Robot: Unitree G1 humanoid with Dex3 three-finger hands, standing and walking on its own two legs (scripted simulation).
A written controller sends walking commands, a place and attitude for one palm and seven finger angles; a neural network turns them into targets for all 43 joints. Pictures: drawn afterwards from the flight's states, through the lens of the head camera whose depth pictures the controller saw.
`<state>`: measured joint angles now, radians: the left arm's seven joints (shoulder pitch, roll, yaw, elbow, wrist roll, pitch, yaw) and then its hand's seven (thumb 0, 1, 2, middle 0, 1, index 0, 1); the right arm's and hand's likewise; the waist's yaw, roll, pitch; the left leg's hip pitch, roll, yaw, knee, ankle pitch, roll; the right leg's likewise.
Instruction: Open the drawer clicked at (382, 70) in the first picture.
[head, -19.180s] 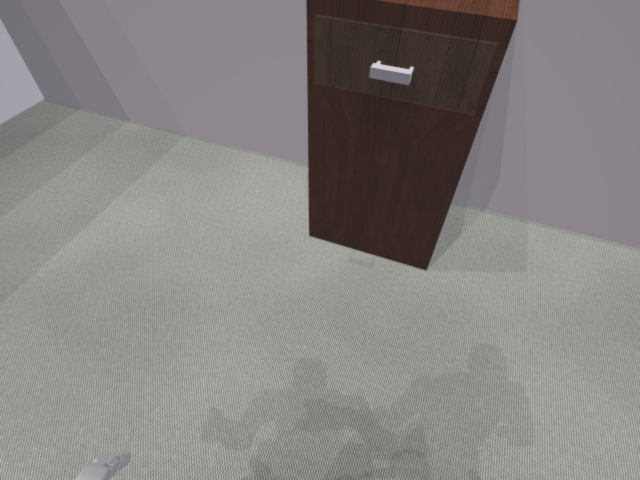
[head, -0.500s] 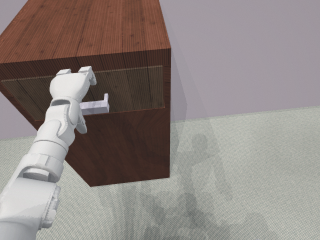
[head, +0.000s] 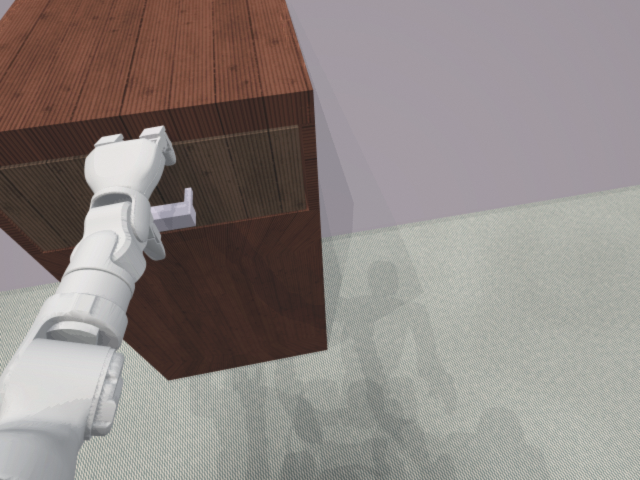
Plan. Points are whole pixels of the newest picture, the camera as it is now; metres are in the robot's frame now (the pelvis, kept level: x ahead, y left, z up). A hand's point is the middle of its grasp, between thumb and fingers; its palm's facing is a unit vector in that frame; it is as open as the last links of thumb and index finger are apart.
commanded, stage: re-aim the fingers above the handle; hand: left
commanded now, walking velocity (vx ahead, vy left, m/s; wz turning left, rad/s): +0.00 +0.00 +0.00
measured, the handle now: (159, 208) +0.51 +0.23 +0.03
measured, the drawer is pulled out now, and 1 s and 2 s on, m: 0.00 0.00 0.00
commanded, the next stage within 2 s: lower the fingers behind the handle in 0.84 s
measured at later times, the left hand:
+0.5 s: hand (158, 190) +0.48 +0.20 +0.11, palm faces +0.08 -0.05 -1.00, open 13.6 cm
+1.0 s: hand (144, 208) +0.45 +0.22 +0.10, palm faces +0.04 -0.07 -1.00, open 13.8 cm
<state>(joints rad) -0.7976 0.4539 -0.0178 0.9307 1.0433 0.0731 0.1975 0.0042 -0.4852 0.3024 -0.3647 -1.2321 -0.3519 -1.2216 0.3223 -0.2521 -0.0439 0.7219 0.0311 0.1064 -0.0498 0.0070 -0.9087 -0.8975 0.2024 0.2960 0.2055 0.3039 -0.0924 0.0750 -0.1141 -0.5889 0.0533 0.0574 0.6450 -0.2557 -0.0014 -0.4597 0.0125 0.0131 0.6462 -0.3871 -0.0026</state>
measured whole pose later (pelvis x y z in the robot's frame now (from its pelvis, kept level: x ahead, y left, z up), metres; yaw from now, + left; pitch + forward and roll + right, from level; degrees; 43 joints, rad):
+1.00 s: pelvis +0.01 +0.00 +0.00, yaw +2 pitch +11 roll -1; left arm -0.70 0.47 -0.09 0.74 0.99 -0.05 0.14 0.00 -0.49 0.30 -0.33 -1.20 -0.33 -1.20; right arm 0.29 -0.29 -0.09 0.73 0.03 0.10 -0.06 0.01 -0.91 -0.90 0.20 0.30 0.20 0.30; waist -0.05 0.05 -0.09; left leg -0.57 0.04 0.02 0.66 -0.27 -0.01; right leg -0.42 0.01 -0.03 0.64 -0.41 -0.01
